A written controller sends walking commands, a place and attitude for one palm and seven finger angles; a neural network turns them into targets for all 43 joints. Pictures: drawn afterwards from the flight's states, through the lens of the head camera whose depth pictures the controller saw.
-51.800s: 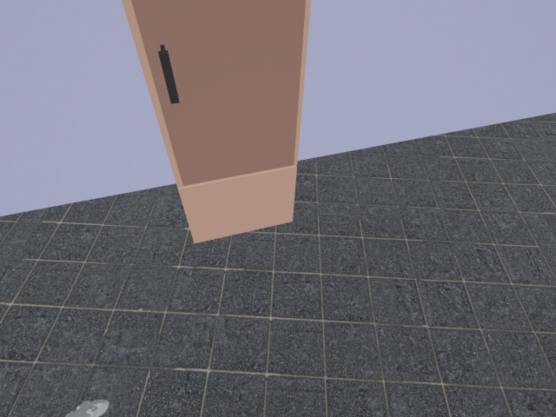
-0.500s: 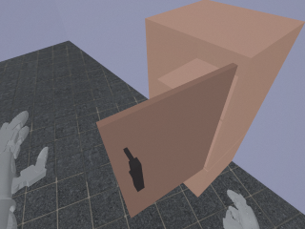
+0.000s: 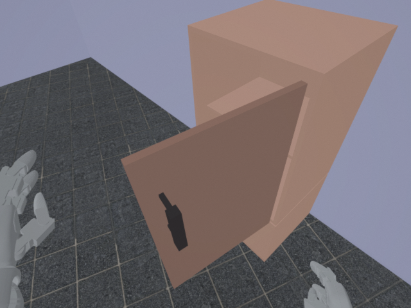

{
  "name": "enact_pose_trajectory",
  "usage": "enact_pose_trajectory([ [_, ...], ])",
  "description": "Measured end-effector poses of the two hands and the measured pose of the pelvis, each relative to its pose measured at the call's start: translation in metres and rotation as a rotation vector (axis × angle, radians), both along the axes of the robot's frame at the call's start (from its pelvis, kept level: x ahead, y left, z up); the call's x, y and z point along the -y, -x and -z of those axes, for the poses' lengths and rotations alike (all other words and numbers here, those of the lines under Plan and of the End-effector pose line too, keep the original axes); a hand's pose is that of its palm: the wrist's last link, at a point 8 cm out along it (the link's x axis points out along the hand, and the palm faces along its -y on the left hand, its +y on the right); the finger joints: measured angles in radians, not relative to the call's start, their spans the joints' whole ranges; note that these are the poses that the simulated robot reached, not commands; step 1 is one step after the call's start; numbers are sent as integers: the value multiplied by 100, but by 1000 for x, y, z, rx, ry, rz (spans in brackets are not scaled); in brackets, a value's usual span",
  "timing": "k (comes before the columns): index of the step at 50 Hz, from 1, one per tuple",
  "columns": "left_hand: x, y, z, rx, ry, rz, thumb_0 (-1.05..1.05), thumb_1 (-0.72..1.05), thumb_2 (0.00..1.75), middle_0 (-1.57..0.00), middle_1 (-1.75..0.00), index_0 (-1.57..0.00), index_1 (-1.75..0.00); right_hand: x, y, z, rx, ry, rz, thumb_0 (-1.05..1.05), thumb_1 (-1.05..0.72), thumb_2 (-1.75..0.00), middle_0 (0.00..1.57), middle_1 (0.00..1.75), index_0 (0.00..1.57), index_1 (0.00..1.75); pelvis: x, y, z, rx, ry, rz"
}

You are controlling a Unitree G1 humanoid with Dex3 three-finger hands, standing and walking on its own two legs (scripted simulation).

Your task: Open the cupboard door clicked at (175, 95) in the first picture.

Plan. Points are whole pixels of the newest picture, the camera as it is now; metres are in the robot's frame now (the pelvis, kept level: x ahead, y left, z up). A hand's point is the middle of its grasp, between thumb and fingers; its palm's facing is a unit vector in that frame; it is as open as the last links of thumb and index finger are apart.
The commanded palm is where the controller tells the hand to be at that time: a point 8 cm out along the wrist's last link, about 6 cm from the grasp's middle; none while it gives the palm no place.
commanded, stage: step back with the hand held close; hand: left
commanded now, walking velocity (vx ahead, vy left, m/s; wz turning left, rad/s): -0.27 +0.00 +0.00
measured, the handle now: (172, 221) +0.27 +0.11 +0.03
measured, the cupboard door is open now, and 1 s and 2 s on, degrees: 82 82 82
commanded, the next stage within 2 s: stop stepping back and stand still in 1.20 s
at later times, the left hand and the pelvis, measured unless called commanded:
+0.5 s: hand (22, 248) +0.15 +0.28 +0.15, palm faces +0.35 -0.79 -0.51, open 7.4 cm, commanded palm +0.09 +0.32 +0.17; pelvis -0.06 +0.03 -0.01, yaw -2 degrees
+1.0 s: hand out of the picture +0.06 +0.31 +0.16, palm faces +0.45 -0.75 -0.48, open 7.5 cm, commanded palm -0.02 +0.35 +0.17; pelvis -0.15 +0.04 -0.02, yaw +1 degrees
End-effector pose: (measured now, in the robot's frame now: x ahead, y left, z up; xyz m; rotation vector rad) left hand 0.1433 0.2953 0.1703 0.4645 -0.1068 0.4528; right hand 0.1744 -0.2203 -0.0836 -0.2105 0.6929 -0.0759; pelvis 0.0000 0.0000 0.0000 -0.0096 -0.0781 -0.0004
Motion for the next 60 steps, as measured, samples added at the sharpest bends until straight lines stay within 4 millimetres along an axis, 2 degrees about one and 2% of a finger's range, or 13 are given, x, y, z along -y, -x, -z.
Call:
enact_pose_trajectory([
  [9, -4, -5, -5, -7, -76, 50, 1, 89, 89, -21, -31, -20, -30, 8, 11, -4, -10, 13, 56, 1, -91, -90, 20, 30, 20, 30, -4, 11, 0, -56, 6, 18],
  [17, -8, 3, 0, -46, -107, 122, 1, 89, 89, -21, -31, -21, -30, 14, 41, -9, -37, 47, 138, 1, -91, -90, 20, 30, 20, 30, -15, 32, 2, -75, 1, 33],
  [26, -26, 41, 1, 9, -129, 118, 1, 89, 89, -21, -31, -21, -30, 1, 83, -9, -45, 78, 138, 1, -91, -90, 20, 30, 20, 30, -29, 66, 8, -69, 8, 27],
  [32, -35, 71, -3, 76, -178, 80, 1, 89, 89, -21, -31, -21, -30, -14, 105, 1, -31, 70, 96, 1, -91, -90, 20, 30, 20, 30, -33, 87, 17, -54, 9, -7],
  [40, -33, 108, 0, 122, -152, 31, 1, 89, 89, -21, -31, -21, -30, -24, 128, 16, -50, 39, 40, 1, -90, -90, 20, 30, 20, 30, -28, 114, 22, -52, 15, -23],
  [46, -37, 120, 3, 158, -126, 86, 1, 88, 89, -21, -31, -21, -30, -23, 151, 12, -73, 92, 56, 1, -90, -90, 20, 30, 20, 30, -39, 134, 24, -57, 18, -28],
  [52, -52, 137, -14, 165, -179, 77, 1, 88, 89, -21, -31, -21, -30, -31, 174, -2, -45, 79, 79, 1, -91, -90, 20, 30, 20, 30, -41, 155, 13, -73, 56, -9],
  [56, -45, 147, -17, 167, -124, 84, 1, 89, 90, -21, -31, -21, -30, -35, 189, -9, -37, 56, 68, 1, -91, -90, 20, 30, 20, 30, -38, 168, 4, -105, 63, 26],
  [60, -26, 155, -13, 145, -88, 136, 1, 89, 90, -21, -31, -20, -30, -32, 203, -10, -23, 38, 54, 1, -90, -90, 20, 30, 20, 30, -29, 189, 4, -134, 52, 44],
])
